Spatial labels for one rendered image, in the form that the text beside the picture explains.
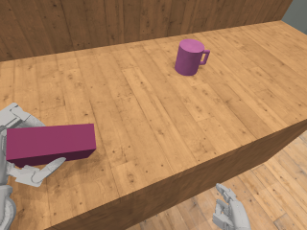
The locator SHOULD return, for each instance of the table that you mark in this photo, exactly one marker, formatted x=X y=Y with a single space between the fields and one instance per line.
x=161 y=137

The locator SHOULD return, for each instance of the sponge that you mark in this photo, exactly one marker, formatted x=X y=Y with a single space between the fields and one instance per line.
x=40 y=145

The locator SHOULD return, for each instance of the robot left forearm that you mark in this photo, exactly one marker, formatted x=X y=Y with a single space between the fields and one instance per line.
x=7 y=207

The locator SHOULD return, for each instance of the left robot hand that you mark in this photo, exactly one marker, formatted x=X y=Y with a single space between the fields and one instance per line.
x=13 y=116

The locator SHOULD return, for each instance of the right robot hand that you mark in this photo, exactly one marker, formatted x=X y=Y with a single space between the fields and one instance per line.
x=234 y=215

